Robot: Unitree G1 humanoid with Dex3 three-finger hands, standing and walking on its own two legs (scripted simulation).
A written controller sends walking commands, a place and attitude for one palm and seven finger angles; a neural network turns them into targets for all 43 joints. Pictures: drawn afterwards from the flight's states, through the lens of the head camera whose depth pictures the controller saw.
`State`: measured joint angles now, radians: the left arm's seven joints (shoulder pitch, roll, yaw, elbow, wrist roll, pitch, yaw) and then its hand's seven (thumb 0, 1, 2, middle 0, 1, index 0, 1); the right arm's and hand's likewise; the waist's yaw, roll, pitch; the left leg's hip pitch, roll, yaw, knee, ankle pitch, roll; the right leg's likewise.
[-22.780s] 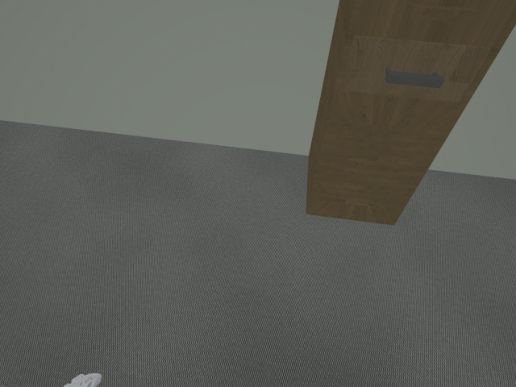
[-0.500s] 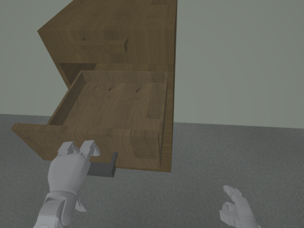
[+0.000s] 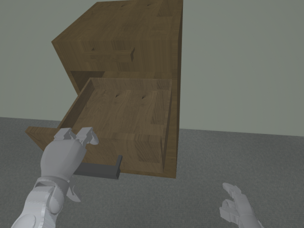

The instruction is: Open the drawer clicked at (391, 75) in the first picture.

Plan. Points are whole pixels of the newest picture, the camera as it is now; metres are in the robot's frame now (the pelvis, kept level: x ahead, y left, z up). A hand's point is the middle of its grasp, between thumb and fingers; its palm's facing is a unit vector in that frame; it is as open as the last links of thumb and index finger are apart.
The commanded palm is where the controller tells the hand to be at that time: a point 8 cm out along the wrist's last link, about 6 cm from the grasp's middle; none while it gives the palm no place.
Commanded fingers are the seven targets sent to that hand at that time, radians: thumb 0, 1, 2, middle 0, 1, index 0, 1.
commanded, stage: lift the hand off the handle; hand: left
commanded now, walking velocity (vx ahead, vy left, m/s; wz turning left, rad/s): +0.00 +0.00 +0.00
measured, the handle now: (93, 162) +0.27 +0.23 +0.01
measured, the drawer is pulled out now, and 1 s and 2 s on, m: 0.30 0.30 0.30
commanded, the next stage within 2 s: draw the hand back to the body in 0.54 s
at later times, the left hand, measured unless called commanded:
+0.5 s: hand (69, 140) +0.24 +0.23 +0.16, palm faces +0.16 -0.08 -0.98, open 13.9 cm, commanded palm +0.20 +0.22 +0.21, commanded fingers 0.00 -0.50 0.30 -0.30 -1.20 -0.30 -1.20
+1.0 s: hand (58, 152) +0.21 +0.24 +0.15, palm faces +0.13 -0.08 -0.99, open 13.9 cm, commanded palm +0.17 +0.24 +0.21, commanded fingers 0.00 -0.50 0.30 -0.30 -1.20 -0.30 -1.20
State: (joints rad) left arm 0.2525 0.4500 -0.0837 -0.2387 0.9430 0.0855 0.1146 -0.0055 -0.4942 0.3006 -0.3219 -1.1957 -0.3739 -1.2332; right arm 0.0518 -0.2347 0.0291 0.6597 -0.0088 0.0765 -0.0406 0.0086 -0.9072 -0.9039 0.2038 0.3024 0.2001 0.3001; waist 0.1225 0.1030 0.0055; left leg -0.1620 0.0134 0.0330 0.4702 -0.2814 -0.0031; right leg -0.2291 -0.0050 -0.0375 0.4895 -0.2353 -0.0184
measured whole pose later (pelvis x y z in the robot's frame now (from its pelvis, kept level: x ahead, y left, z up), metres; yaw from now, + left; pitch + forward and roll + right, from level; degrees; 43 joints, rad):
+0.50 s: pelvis -0.01 +0.01 +0.01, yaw +0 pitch -4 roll +0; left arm 0.11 0.50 -0.06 -0.37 0.87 0.16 -0.04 -0.01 -0.50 0.30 -0.32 -1.20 -0.32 -1.20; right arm 0.03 -0.25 0.05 0.65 0.02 0.10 0.00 0.01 -0.91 -0.90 0.20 0.30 0.20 0.30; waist 0.13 0.13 0.02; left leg -0.09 -0.01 0.03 0.38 -0.23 0.01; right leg -0.16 -0.02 -0.04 0.41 -0.19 -0.01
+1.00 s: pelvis -0.01 +0.00 +0.00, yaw +1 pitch -3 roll +0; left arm 0.24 0.53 0.03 -0.43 0.83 0.13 -0.03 -0.01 -0.50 0.30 -0.32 -1.20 -0.32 -1.20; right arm 0.05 -0.27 0.04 0.64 0.02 0.09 0.00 0.01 -0.91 -0.90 0.20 0.30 0.20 0.30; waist 0.13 0.13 0.03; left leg -0.11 0.00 0.02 0.41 -0.24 0.00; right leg -0.18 -0.01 -0.04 0.43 -0.20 -0.01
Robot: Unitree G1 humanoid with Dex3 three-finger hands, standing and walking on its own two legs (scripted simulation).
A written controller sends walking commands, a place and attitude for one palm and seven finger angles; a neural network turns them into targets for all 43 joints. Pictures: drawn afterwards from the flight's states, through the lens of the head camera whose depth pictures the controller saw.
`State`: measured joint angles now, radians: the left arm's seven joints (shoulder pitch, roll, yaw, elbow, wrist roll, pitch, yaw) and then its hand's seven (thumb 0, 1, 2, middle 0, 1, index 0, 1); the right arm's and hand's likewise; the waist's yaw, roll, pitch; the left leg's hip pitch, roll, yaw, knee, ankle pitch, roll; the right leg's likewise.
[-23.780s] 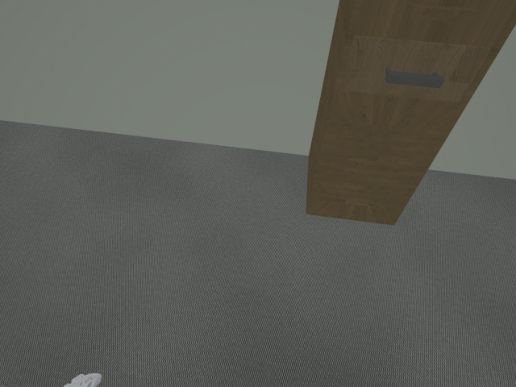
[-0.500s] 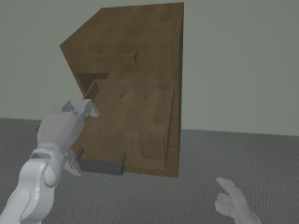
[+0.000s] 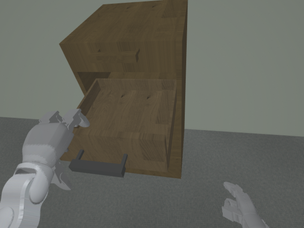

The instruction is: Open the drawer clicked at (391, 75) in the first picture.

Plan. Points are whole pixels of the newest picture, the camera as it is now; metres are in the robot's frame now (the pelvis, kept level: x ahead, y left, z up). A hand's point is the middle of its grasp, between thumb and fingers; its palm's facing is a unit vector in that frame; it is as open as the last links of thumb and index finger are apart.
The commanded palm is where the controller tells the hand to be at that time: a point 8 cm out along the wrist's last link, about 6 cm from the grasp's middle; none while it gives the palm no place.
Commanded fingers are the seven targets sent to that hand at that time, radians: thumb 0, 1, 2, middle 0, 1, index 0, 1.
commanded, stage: draw the hand back to the body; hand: left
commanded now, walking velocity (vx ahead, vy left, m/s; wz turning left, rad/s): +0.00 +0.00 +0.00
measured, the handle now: (100, 161) +0.28 +0.22 +0.01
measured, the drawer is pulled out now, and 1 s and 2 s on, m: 0.30 0.30 0.30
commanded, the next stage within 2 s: step back with the hand held close in 1.24 s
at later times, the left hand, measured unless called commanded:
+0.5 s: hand (63, 144) +0.21 +0.22 +0.19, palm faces +0.40 -0.85 -0.34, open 13.2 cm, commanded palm +0.16 +0.26 +0.20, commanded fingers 0.00 -0.01 0.51 -0.26 -0.88 -0.26 -0.88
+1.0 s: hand (48, 148) +0.20 +0.25 +0.18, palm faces +0.44 -0.80 -0.40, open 9.0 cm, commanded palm +0.15 +0.28 +0.19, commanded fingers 0.00 0.87 0.88 -0.20 -0.32 -0.20 -0.32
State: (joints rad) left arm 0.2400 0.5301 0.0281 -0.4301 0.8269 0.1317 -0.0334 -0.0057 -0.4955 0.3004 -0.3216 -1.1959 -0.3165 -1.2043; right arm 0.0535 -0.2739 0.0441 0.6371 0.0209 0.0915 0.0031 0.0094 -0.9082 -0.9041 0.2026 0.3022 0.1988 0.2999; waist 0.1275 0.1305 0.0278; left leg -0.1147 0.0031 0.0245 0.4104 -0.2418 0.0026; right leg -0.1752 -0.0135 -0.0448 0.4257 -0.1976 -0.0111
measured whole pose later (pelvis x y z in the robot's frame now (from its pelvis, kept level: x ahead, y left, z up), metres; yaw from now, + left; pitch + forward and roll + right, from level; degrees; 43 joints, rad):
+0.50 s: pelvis +0.01 +0.00 +0.00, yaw +0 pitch -5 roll -1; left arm 0.39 0.30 0.26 -0.51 -0.03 -0.13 0.11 -0.01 -0.31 0.38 -0.31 -1.08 -0.30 -1.08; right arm 0.17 -0.20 0.06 0.64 -0.01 -0.15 -0.08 0.01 -0.91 -0.90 0.20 0.30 0.20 0.30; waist 0.07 0.05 0.07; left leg -0.06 0.03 0.01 0.42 -0.27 -0.01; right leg -0.10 0.01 -0.05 0.40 -0.21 -0.02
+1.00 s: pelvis +0.02 +0.00 +0.00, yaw +0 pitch -4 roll -1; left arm 0.49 0.33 0.33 -0.52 -0.06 -0.13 0.11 0.00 0.52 0.74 -0.24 -0.53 -0.23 -0.54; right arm 0.16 -0.21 0.02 0.64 -0.01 -0.15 -0.07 0.01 -0.91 -0.90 0.20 0.30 0.20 0.30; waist 0.08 0.07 0.04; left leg -0.06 0.02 0.02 0.42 -0.28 0.00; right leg -0.10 0.00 -0.05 0.39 -0.21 -0.01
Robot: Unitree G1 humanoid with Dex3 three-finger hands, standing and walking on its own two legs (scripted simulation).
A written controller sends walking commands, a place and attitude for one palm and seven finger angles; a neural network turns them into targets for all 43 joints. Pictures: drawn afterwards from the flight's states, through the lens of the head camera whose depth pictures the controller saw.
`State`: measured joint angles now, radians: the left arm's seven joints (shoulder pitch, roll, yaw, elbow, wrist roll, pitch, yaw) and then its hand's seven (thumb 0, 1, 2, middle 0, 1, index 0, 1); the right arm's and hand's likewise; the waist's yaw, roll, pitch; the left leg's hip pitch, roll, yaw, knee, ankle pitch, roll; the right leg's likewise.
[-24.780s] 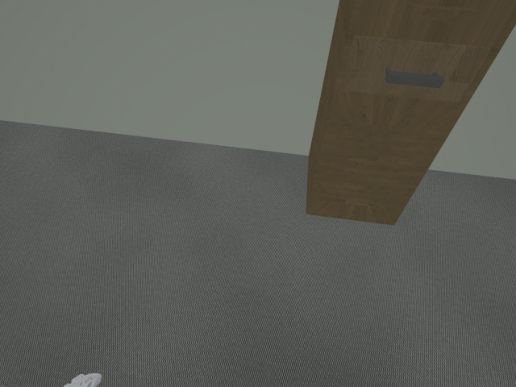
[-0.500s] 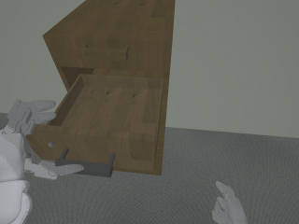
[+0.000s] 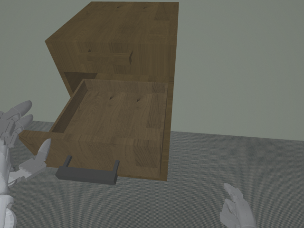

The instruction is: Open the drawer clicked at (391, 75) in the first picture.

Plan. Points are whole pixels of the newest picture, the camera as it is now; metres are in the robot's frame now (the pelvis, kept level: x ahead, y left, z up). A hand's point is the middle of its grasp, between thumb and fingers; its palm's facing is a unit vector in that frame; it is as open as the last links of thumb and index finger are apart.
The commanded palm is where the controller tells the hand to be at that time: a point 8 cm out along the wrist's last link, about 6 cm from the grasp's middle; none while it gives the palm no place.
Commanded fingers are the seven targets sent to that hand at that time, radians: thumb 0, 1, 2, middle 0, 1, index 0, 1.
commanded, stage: draw the hand back to the body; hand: left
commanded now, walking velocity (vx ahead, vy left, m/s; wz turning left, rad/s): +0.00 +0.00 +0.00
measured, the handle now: (89, 168) +0.26 +0.22 +0.01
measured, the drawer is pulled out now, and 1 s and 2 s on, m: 0.30 0.30 0.30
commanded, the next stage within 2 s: step back with the hand held close in 0.24 s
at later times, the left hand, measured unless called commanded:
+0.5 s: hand (32, 162) +0.17 +0.25 +0.18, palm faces +0.42 -0.79 -0.44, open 7.4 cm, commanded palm +0.11 +0.28 +0.19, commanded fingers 0.00 0.90 0.90 -0.20 -0.30 -0.20 -0.30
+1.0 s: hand (7, 207) +0.10 +0.24 +0.18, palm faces +0.48 -0.78 -0.41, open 7.4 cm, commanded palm +0.04 +0.28 +0.19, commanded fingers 0.00 0.90 0.90 -0.20 -0.30 -0.20 -0.30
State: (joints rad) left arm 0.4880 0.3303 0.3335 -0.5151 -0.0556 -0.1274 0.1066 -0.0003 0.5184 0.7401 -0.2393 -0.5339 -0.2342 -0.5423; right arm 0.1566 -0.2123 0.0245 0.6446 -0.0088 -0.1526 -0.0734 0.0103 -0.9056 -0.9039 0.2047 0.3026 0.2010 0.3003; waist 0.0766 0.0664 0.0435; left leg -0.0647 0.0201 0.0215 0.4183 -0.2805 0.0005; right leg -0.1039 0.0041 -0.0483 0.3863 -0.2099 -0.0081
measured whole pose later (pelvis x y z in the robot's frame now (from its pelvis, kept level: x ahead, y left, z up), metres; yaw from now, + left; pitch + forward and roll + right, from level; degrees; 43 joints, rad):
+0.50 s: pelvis -0.02 +0.00 +0.00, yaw +1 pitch -1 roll -1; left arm 0.53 0.35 0.38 -0.54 -0.05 -0.18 0.11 0.01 0.88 0.90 -0.21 -0.30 -0.21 -0.31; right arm 0.17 -0.23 0.02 0.60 0.00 -0.10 -0.07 0.01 -0.90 -0.90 0.21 0.30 0.20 0.30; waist 0.03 0.06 0.02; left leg -0.19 0.02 0.01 0.46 -0.26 0.00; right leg -0.20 0.01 -0.06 0.38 -0.17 -0.01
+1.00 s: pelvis -0.08 +0.00 -0.02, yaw +2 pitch +0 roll +0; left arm 0.57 0.37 0.41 -0.65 -0.02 -0.23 0.18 0.01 0.88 0.90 -0.21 -0.30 -0.21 -0.31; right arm 0.23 -0.17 0.02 0.59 -0.03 -0.13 -0.09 0.01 -0.90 -0.90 0.21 0.30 0.20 0.30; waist 0.00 -0.02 0.00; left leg -0.42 -0.01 -0.01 0.72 -0.36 0.01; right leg -0.42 0.00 -0.03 0.64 -0.20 -0.02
